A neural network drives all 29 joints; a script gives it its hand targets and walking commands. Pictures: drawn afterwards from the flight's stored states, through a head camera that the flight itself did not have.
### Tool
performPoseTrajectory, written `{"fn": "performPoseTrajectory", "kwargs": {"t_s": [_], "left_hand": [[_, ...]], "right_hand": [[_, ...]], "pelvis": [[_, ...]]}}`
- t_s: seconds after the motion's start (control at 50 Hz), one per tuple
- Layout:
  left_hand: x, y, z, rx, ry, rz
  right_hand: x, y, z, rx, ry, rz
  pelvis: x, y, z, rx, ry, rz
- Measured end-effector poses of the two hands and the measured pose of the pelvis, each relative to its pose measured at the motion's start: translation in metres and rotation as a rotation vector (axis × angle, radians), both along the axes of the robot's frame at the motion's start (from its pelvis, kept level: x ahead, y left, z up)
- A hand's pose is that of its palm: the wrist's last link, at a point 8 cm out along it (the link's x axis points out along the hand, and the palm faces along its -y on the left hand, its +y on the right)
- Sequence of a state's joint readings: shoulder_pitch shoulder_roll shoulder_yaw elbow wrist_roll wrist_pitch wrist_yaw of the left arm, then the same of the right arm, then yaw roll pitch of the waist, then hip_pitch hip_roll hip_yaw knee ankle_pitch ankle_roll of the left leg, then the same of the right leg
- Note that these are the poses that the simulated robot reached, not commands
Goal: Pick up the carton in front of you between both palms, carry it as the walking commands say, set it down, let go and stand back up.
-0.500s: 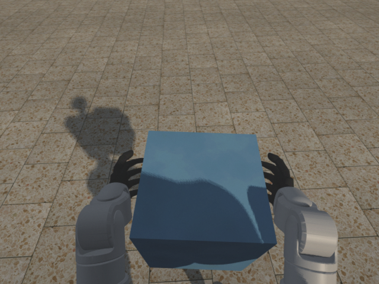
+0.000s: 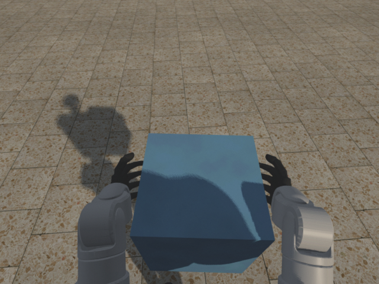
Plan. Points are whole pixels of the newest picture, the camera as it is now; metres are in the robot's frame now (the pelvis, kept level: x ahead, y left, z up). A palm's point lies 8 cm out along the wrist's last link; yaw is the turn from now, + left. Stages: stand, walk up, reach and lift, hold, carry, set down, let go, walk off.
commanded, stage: carry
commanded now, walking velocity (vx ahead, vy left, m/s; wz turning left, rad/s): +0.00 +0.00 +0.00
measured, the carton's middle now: (198, 207) +0.27 +0.00 +0.02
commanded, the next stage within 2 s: none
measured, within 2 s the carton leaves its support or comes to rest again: neither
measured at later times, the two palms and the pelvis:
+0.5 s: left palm (145, 110) +0.48 +0.13 +0.11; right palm (267, 115) +0.47 -0.17 +0.11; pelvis +0.21 -0.02 +0.02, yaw +1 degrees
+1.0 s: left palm (144, 120) +0.48 +0.14 +0.08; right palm (260, 119) +0.49 -0.16 +0.08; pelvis +0.22 -0.02 +0.01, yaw +1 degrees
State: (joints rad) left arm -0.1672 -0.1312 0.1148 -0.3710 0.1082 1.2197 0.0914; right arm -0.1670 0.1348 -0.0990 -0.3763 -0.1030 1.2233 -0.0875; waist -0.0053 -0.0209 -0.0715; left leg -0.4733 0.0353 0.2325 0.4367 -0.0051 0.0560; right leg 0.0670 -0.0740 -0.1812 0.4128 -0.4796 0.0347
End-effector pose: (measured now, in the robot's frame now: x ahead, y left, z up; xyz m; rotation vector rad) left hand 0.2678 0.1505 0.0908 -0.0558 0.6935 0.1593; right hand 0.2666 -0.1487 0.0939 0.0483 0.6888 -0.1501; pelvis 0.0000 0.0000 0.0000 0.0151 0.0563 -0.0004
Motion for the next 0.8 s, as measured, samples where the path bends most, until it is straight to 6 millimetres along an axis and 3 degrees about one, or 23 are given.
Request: {"fn": "performPoseTrajectory", "kwargs": {"t_s": [0.08, 0.18, 0.36, 0.48, 0.62, 0.8], "left_hand": [[0.046, 0.010, -0.022, -0.029, 0.096, 0.005], [0.086, 0.009, -0.025, -0.025, 0.149, -0.019], [0.158, -0.005, 0.005, 0.003, 0.009, 0.008], [0.202, -0.017, 0.024, 0.034, -0.014, -0.005], [0.224, -0.018, 0.013, 0.015, 0.028, 0.015], [0.226, -0.012, 0.005, 0.004, 0.034, 0.036]], "right_hand": [[0.045, 0.010, -0.017, -0.021, 0.095, -0.003], [0.081, 0.010, -0.019, -0.028, 0.149, -0.017], [0.161, -0.006, 0.004, -0.004, 0.008, 0.014], [0.202, -0.017, 0.013, 0.034, -0.015, -0.004], [0.229, -0.018, 0.009, 0.021, 0.028, 0.012], [0.237, -0.012, 0.004, 0.009, 0.034, 0.032]], "pelvis": [[0.039, 0.009, 0.007, -0.003, 0.010, -0.019], [0.080, 0.013, 0.024, -0.028, 0.021, -0.026], [0.159, -0.008, 0.018, -0.002, -0.006, -0.006], [0.203, -0.015, 0.017, -0.028, 0.005, 0.015], [0.227, -0.022, 0.015, -0.025, 0.019, 0.024], [0.229, -0.021, 0.012, -0.024, 0.024, 0.027]]}}
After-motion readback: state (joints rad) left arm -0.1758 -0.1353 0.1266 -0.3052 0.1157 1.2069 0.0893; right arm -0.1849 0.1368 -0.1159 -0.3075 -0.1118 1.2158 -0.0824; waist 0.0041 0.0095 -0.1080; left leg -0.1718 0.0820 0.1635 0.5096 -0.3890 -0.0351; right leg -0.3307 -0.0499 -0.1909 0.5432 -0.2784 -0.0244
